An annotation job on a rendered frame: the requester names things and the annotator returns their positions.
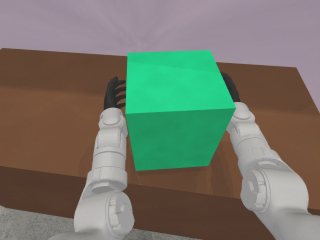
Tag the left robot forearm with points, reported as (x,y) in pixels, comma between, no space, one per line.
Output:
(109,156)

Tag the right robot forearm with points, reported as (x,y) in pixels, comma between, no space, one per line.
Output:
(249,143)

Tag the right robot hand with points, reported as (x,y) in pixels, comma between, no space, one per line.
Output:
(231,87)

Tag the left robot upper arm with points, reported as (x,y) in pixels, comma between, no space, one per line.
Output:
(103,216)

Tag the left robot hand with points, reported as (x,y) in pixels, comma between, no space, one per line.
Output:
(110,99)

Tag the right robot upper arm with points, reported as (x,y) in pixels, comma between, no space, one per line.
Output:
(279,198)

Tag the pedestal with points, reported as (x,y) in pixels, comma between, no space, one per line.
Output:
(50,107)

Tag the carton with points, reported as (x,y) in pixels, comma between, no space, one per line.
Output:
(177,108)

